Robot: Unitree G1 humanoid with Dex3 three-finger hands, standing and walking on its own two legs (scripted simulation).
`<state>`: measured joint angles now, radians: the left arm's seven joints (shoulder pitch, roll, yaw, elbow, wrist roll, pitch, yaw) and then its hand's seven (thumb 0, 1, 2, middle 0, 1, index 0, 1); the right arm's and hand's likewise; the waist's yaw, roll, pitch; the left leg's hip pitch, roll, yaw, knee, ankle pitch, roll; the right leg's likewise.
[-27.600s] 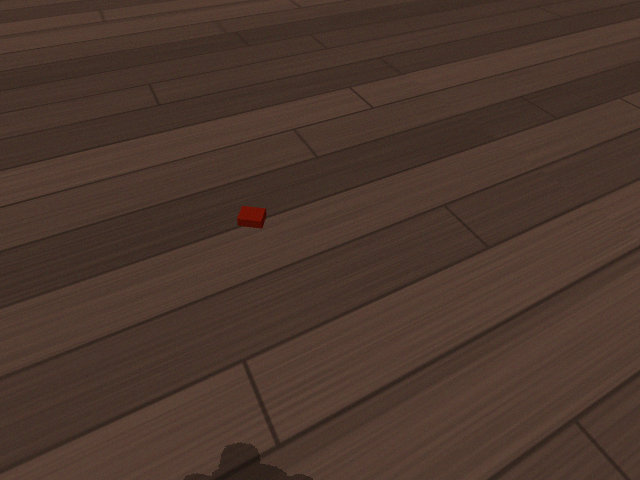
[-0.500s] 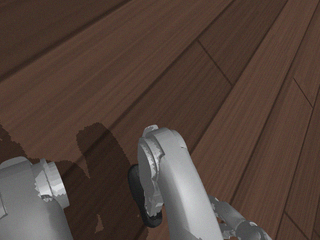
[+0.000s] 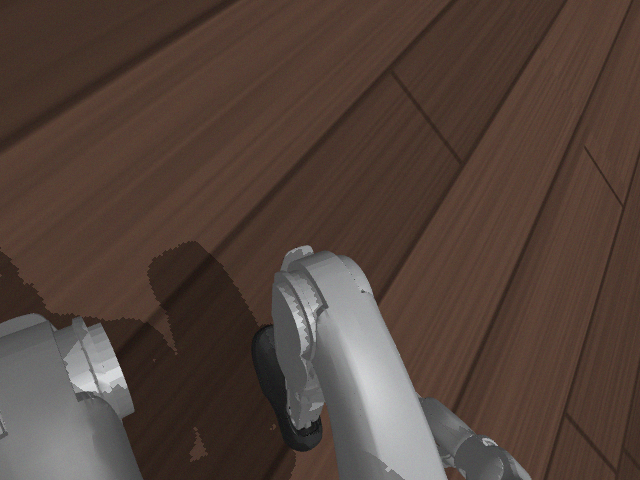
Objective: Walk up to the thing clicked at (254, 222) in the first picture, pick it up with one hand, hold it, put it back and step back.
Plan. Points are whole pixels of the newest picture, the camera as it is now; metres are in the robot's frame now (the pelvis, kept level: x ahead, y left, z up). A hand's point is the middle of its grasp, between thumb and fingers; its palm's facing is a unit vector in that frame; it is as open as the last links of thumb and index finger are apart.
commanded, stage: settle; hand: left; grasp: from above
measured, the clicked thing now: out of the picture +0.42 +0.36 -0.27
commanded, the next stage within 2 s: lift in 0.80 s
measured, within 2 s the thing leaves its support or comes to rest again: leaves its support in 0.22 s
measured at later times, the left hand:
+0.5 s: hand out of the picture +0.42 +0.38 -0.17, palm faces -0.44 -0.07 -0.90, open 10.7 cm
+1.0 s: hand out of the picture +0.41 +0.37 -0.11, palm faces -0.45 -0.07 -0.89, open 10.7 cm
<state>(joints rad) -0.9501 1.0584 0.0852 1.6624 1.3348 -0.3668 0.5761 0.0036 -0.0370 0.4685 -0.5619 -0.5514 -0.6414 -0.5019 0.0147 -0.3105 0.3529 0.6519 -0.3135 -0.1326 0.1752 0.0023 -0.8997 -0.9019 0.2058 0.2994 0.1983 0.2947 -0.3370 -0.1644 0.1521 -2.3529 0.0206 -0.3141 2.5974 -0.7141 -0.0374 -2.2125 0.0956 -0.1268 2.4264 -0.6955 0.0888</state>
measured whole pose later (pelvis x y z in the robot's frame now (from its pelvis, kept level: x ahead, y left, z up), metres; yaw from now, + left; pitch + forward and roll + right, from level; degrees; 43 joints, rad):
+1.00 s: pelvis -0.01 -0.01 +0.03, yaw +5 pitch +30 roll -11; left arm -0.89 0.87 0.08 1.24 1.27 -0.36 0.22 -0.01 -0.12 0.57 -0.62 -0.56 -0.69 -0.49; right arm 0.14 -0.30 0.13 0.65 -0.14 0.04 0.12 0.00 -0.92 -0.91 0.21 0.30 0.20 0.29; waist -0.22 -0.02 0.00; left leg -2.35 0.00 -0.22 2.43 -0.63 -0.02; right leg -2.21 0.04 -0.07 2.33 -0.67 0.07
